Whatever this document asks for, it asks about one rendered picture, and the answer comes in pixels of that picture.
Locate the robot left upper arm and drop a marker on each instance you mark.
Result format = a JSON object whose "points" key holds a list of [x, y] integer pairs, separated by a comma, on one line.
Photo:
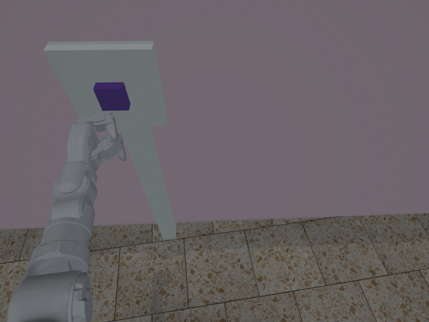
{"points": [[55, 297]]}

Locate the button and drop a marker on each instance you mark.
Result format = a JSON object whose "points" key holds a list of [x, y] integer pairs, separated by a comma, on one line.
{"points": [[112, 96]]}

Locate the left robot hand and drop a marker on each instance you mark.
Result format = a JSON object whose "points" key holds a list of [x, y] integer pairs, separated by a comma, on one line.
{"points": [[83, 145]]}

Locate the left robot forearm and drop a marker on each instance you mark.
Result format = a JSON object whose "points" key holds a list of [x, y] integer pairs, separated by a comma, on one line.
{"points": [[64, 246]]}

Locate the panel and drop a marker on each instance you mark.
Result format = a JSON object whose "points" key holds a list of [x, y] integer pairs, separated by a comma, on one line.
{"points": [[79, 65]]}

